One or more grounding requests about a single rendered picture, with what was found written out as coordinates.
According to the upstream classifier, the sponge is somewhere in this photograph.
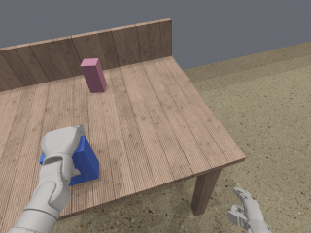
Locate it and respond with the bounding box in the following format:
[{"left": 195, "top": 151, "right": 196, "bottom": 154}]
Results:
[{"left": 39, "top": 135, "right": 99, "bottom": 186}]

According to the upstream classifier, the right robot hand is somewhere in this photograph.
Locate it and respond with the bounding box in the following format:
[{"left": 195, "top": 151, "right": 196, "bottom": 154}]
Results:
[{"left": 228, "top": 187, "right": 265, "bottom": 229}]

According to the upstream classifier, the table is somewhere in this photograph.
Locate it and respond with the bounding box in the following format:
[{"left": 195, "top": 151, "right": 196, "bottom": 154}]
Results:
[{"left": 0, "top": 18, "right": 246, "bottom": 233}]

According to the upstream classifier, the robot left forearm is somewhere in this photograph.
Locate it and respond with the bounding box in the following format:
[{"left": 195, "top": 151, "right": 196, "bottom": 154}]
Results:
[{"left": 7, "top": 153, "right": 73, "bottom": 233}]

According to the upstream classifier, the left robot hand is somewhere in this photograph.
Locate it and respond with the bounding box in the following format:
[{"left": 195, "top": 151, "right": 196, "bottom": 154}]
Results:
[{"left": 41, "top": 124, "right": 86, "bottom": 177}]

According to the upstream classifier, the robot right forearm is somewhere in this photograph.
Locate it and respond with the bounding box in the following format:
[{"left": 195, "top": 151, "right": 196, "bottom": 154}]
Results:
[{"left": 246, "top": 219, "right": 272, "bottom": 233}]

